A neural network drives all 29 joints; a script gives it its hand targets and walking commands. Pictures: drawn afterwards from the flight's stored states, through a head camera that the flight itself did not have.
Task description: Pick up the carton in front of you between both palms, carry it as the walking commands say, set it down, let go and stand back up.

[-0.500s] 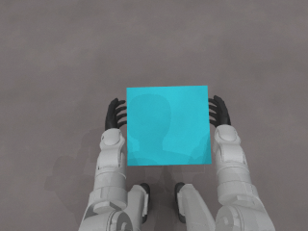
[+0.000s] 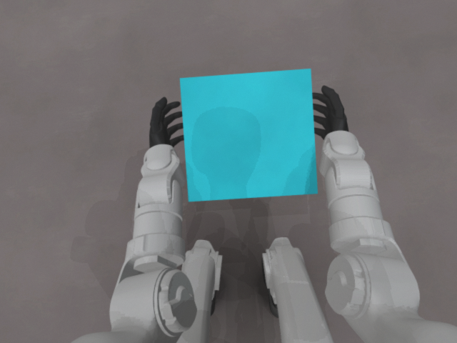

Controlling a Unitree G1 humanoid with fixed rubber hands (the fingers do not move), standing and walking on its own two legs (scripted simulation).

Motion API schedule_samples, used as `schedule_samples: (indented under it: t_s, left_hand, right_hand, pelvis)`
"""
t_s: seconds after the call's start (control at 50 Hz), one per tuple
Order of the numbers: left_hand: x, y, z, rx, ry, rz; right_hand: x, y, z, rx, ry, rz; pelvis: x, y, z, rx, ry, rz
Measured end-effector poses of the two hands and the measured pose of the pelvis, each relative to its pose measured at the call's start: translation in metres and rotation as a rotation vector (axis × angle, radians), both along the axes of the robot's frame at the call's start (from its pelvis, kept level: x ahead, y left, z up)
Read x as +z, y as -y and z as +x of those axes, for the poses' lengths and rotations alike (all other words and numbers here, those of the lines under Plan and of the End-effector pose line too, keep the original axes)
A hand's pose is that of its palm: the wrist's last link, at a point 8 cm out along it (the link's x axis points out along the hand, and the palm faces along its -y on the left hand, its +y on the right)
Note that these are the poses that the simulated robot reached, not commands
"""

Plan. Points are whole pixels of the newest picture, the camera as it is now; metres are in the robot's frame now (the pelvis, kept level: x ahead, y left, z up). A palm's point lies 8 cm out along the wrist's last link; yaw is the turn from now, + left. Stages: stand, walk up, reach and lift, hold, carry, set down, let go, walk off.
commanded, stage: set down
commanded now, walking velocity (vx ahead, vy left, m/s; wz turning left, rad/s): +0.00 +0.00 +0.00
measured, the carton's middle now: (246, 142) +0.47 -0.02 -0.18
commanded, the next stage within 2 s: none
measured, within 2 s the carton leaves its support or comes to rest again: rests again in 1.54 s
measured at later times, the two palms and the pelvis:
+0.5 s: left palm (187, 152) +0.48 +0.11 -0.23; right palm (314, 140) +0.49 -0.18 -0.24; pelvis -0.02 +0.00 -0.12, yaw +1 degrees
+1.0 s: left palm (196, 155) +0.50 +0.11 -0.35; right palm (303, 139) +0.53 -0.18 -0.35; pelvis -0.02 +0.00 -0.19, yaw +2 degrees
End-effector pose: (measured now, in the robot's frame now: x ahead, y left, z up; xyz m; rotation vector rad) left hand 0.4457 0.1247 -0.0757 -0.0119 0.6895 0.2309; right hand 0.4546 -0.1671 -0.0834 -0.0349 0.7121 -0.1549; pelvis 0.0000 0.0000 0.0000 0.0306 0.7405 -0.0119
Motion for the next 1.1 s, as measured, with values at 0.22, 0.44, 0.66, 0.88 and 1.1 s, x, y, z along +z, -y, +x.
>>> schedule_samples:
  t_s: [0.22, 0.44, 0.66, 0.88, 1.1]
  left_hand:
    - [-0.072, 0.005, 0.015, 0.019, 0.006, 0.008]
    - [-0.140, 0.009, 0.026, 0.025, -0.010, 0.011]
    - [-0.210, 0.013, 0.040, 0.020, -0.027, 0.010]
    - [-0.266, 0.010, 0.048, 0.036, -0.052, -0.014]
    - [-0.270, 0.009, 0.052, 0.005, -0.041, -0.034]
  right_hand:
    - [-0.073, 0.003, 0.018, 0.012, 0.003, -0.014]
    - [-0.139, 0.008, 0.033, 0.042, -0.015, -0.027]
    - [-0.209, 0.014, 0.052, 0.078, -0.034, -0.034]
    - [-0.262, 0.014, 0.068, 0.123, -0.065, -0.041]
    - [-0.263, 0.010, 0.071, 0.128, -0.063, -0.025]
  pelvis:
    - [-0.057, -0.001, -0.009, 0.002, -0.055, 0.009]
    - [-0.105, -0.002, -0.020, 0.003, -0.056, 0.015]
    - [-0.151, 0.000, -0.027, 0.001, -0.036, 0.026]
    - [-0.183, 0.006, -0.022, 0.017, 0.030, 0.035]
    - [-0.196, 0.001, -0.021, 0.028, 0.053, 0.021]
